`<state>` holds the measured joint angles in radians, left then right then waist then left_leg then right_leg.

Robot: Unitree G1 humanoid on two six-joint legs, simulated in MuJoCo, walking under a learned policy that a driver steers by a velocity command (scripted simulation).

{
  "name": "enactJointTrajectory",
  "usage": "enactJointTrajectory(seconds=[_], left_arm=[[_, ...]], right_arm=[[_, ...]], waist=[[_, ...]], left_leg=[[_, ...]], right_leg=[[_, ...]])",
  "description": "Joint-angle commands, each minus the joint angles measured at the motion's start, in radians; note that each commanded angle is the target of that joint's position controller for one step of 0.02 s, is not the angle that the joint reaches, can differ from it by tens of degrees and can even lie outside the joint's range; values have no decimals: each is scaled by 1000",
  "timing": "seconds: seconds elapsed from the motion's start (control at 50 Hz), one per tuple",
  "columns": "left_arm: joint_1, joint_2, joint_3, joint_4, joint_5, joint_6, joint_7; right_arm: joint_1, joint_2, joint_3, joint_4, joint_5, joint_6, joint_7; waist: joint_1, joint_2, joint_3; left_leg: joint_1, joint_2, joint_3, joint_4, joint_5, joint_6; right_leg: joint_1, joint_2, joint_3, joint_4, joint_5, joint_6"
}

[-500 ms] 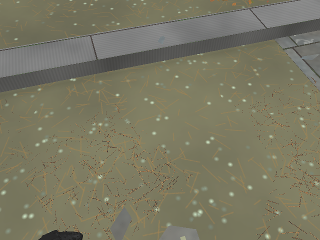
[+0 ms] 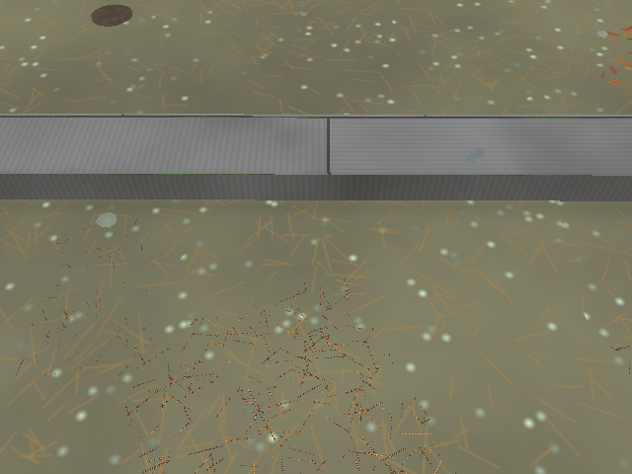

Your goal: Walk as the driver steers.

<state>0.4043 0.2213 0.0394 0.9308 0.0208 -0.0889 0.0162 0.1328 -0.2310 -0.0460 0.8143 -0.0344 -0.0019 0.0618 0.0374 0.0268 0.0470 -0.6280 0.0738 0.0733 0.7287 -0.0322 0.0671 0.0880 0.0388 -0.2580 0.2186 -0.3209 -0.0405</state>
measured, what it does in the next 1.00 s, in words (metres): walks ahead: left foot, then right foot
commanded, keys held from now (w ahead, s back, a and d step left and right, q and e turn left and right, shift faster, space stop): w+q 0.26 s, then q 0.26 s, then no key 0.06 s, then e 0.42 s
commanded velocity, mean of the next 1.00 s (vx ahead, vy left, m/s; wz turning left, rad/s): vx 0.24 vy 0.00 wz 0.27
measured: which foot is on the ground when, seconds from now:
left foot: up 0.00-0.10, down 0.12-0.62, up 0.64-1.00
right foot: down 0.00-0.10, up 0.12-0.60, down 0.62-1.00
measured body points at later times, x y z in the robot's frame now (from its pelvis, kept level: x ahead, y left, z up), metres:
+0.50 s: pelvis +0.25 +0.05 +0.00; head +0.29 +0.07 +0.45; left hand +0.35 +0.33 -0.11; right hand +0.34 -0.23 -0.12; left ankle +0.18 +0.08 -0.74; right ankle +0.43 -0.07 -0.68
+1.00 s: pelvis +0.34 +0.04 +0.00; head +0.37 +0.05 +0.45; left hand +0.33 +0.33 -0.12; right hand +0.52 -0.18 -0.13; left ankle +0.29 +0.16 -0.71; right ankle +0.45 +0.00 -0.74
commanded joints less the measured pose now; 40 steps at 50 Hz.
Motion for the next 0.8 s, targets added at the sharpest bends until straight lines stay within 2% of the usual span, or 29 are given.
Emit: enactJointTrajectory(seconds=[0.02,0.06,0.08,0.1,0.12,0.14,0.16,0.18,0.2,0.22,0.24,0.26,0.3,0.34,0.42,0.52,0.56,0.58,0.6,0.62,0.64,0.66,0.68,0.7,0.72,0.74,0.76,0.8], left_arm=[[19,148,29,-27,3,-1,12],[7,181,36,-24,6,10,18],[1,198,41,-24,8,21,19],[-9,209,43,-31,4,30,18],[-17,192,38,-56,3,30,13],[29,63,13,-129,-5,23,-12],[-116,148,27,-158,3,10,-14],[-171,137,22,-183,-11,-4,-19],[-155,137,19,-173,-11,-14,-17],[-143,134,21,-162,1,-6,-15],[-113,129,19,-158,18,14,-16],[-101,122,19,-155,26,33,-19],[-110,105,17,-165,25,57,-20],[-153,99,15,-185,21,65,-18],[-276,105,9,-232,11,71,-14],[-372,129,2,-269,-1,62,-7],[-317,145,3,-251,-3,52,-2],[-261,158,7,-233,-3,46,2],[-188,164,10,-207,2,38,7],[-107,171,13,-186,11,22,13],[-44,218,13,-195,14,13,20],[-78,237,18,-186,-6,31,13],[-124,148,-4,-192,-26,40,-1],[-191,95,-20,-197,-26,43,-6],[-243,83,-28,-201,-16,53,-7],[-250,116,-20,-196,-13,61,-4],[-242,153,-6,-185,-8,69,-5],[-196,192,14,-169,-9,78,-9]], right_arm=[[-90,-41,-2,-95,-3,-13,5],[-31,-62,-13,-86,-5,-10,-4],[48,-79,-23,-66,-5,-14,-10],[173,-105,-39,-29,-10,-23,-18],[323,-187,-70,11,-22,-27,-34],[282,-309,-99,-5,-12,-23,-45],[317,-292,-97,-12,22,-11,-46],[252,-259,-87,-1,25,-9,-56],[207,-203,-73,-1,28,-12,-58],[163,-173,-64,-6,30,-20,-60],[136,-147,-55,-11,35,-28,-62],[134,-142,-50,-13,37,-39,-60],[154,-171,-55,-7,38,-55,-56],[184,-192,-60,-3,34,-56,-56],[241,-188,-58,0,36,-34,-65],[290,-196,-62,-6,23,-7,-82],[258,-193,-61,-19,14,-2,-88],[226,-196,-61,-29,14,-4,-89],[202,-195,-59,-31,22,-11,-88],[186,-178,-50,-36,36,-22,-85],[230,-116,-30,-64,43,-33,-84],[390,-104,-36,-34,53,-15,-90],[415,-139,-33,30,12,6,-95],[337,-139,-31,35,-2,17,-91],[283,-134,-27,24,-5,27,-87],[240,-139,-27,10,-4,38,-82],[233,-136,-22,12,-3,45,-80],[210,-130,-16,10,9,51,-82]], waist=[[-10,-89,59],[-45,-118,3],[-80,-121,-47],[-138,-100,-121],[-204,-10,-214],[-112,233,-281],[-177,57,-302],[-140,23,-152],[-94,-39,-76],[-53,-58,-38],[-22,-44,-42],[-10,-36,-54],[3,-33,-41],[-6,-18,-42],[-58,42,-64],[-108,58,-67],[-86,66,-71],[-59,71,-78],[-20,62,-95],[26,20,-133],[24,-142,-252],[-63,-317,-343],[-84,-144,-272],[-82,-85,-160],[-94,-78,-117],[-91,-131,-77],[-89,-165,-77],[-74,-153,-104]], left_leg=[[29,-39,57,-78,-62,46],[134,-107,97,-88,-174,89],[223,-143,102,-106,-223,114],[395,-173,85,-177,-212,144],[638,-58,-103,-248,-285,198],[936,248,-660,-323,-253,367],[933,261,-802,-438,-250,373],[815,248,-638,-456,-182,336],[679,204,-543,-470,-56,290],[585,148,-456,-477,49,252],[521,108,-394,-490,117,235],[494,87,-364,-495,162,231],[454,61,-310,-479,411,226],[448,33,-270,-445,581,199],[506,-3,-273,-383,644,132],[628,21,-366,-291,645,116],[631,23,-384,-237,651,94],[602,13,-389,-198,657,71],[584,-8,-377,-133,653,47],[529,-52,-352,-12,554,18],[418,-140,-268,235,34,-13],[318,-288,-217,378,-605,-35],[319,-225,-282,418,-581,-32],[303,-198,-261,393,-536,-43],[302,-164,-221,326,-507,-56],[294,-143,-177,272,-482,-67],[314,-150,-139,255,-459,-77],[302,-158,-116,209,-460,-89]], right_leg=[[-7,-309,38,16,757,-84],[35,-312,9,170,1054,-72],[33,-312,2,311,1120,-71],[-33,-300,-7,513,1037,-58],[-230,-265,-13,811,736,-25],[-699,-43,48,1187,-220,41],[-819,-26,275,1251,-191,37],[-866,-91,294,1197,-74,26],[-809,-126,287,1095,-9,24],[-747,-146,290,1026,5,32],[-679,-154,292,983,11,47],[-645,-154,289,953,10,59],[-639,-141,265,896,26,85],[-653,-124,248,827,81,101],[-682,-89,245,677,184,102],[-696,-41,275,516,191,76],[-610,-27,286,421,168,48],[-516,-14,284,357,165,28],[-407,-6,265,263,240,5],[-248,-62,300,173,458,-26],[-50,-315,547,213,936,-101],[-11,-473,804,197,1227,-272],[-117,-432,797,174,997,-270],[-215,-358,692,147,791,-236],[-268,-295,630,108,618,-193],[-302,-249,594,79,543,-171],[-323,-208,565,75,532,-158],[-294,-192,574,75,479,-154]])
